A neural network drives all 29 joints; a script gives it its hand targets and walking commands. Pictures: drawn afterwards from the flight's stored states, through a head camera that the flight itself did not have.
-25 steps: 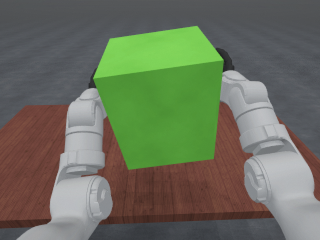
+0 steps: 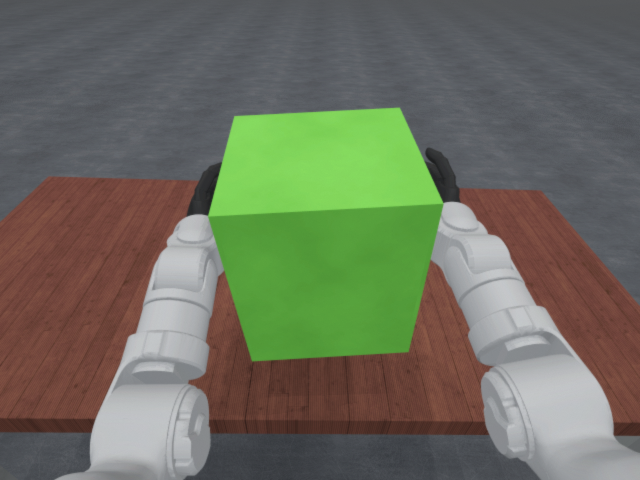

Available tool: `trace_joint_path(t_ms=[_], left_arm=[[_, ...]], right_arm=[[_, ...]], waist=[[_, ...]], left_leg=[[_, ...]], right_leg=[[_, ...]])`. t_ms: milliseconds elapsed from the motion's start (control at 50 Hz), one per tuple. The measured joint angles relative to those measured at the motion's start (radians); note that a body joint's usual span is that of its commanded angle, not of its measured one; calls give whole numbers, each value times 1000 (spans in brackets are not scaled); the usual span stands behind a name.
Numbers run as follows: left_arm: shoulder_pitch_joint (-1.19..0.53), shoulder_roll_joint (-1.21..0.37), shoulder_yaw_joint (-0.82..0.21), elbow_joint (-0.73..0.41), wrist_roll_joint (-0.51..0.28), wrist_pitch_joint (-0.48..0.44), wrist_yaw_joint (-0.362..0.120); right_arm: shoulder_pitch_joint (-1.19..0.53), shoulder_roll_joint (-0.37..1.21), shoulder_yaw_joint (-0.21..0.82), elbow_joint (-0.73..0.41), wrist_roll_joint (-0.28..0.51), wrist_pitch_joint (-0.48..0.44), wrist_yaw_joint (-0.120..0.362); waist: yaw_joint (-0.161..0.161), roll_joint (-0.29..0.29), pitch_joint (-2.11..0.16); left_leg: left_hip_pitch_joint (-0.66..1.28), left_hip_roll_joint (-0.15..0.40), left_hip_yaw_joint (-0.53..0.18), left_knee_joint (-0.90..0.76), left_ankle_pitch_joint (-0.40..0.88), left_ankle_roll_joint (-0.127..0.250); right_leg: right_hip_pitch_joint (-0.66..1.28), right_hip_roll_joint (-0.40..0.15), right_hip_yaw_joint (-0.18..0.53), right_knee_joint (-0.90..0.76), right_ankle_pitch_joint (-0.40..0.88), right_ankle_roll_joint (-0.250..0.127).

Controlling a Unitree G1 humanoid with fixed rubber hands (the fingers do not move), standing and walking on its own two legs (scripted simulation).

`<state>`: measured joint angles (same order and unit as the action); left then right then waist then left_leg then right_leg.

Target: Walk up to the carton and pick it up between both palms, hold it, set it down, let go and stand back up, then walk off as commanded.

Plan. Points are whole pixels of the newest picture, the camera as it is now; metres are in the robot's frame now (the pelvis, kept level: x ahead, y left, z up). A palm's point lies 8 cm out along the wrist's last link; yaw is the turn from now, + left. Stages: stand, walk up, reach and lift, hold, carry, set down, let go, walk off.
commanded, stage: set down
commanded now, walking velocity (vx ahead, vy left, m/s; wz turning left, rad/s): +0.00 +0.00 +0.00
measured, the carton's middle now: (324, 237) +0.40 +0.00 +0.17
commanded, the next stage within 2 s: none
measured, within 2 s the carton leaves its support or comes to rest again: neither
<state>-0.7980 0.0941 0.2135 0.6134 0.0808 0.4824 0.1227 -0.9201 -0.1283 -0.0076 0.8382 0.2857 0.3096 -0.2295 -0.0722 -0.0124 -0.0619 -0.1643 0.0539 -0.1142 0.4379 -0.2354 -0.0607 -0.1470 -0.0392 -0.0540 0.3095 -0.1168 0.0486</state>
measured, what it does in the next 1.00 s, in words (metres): stands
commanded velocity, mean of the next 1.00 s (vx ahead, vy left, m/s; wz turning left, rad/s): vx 0.00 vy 0.00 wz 0.00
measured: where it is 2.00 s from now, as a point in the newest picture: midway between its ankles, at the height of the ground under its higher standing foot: outside the picture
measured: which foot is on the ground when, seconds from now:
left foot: down 0.00-1.00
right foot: down 0.00-1.00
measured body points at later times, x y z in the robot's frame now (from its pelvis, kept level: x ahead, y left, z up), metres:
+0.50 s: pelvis +0.02 +0.01 +0.00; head -0.02 +0.02 +0.45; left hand +0.42 +0.13 +0.15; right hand +0.41 -0.17 +0.18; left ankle +0.01 +0.15 -0.74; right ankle +0.03 -0.15 -0.74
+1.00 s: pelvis +0.01 +0.00 +0.00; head -0.02 +0.01 +0.45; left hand +0.42 +0.12 +0.11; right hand +0.40 -0.19 +0.14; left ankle +0.01 +0.15 -0.74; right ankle +0.03 -0.15 -0.74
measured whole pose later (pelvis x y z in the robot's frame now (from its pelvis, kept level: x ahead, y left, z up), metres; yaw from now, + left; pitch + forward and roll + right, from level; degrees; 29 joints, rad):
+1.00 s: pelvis +0.01 +0.00 +0.00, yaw +0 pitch +1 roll -1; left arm -0.69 0.03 0.24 0.75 0.08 0.29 0.13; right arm -0.77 -0.05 -0.15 0.82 0.11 0.23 -0.16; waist -0.11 0.01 -0.09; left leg -0.22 0.04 -0.11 0.42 -0.23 -0.06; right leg -0.21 -0.05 -0.05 0.32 -0.12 0.05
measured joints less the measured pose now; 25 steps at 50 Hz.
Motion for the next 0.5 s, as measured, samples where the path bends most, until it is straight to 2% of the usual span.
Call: trace_joint_path(t_ms=[100, 200, 280, 360, 500], left_arm=[[27, -10, 10, 0, -2, -5, -1], [86, -18, -14, -57, -6, -7, 7], [107, -41, 8, -74, 13, -1, 3], [115, -62, 29, -80, 40, 9, -2], [167, -71, 12, -154, 26, -10, 11]], right_arm=[[15, 11, -13, -2, -6, 11, 0], [66, 6, 19, -62, 11, 14, -6], [81, 11, 10, -74, 2, 25, -2], [90, 17, -8, -61, -12, 20, 15], [149, 16, 15, -141, -3, -6, 10]], waist=[[-16, 4, -15], [-31, 13, -32], [-39, 18, -18], [-37, 13, 0], [-23, 23, 7]], left_leg=[[8, -6, -5, -4, -8, 5], [16, -3, -1, 10, -29, 6], [41, -1, 6, 18, -43, 9], [54, 0, 17, 11, -43, 10], [23, 7, 25, 15, -39, 8]], right_leg=[[13, -6, -6, -8, -9, 4], [26, -3, -4, -11, -19, 8], [51, -1, 3, -10, -27, 10], [55, -1, 14, -7, -28, 11], [27, 7, 24, -17, -11, 9]])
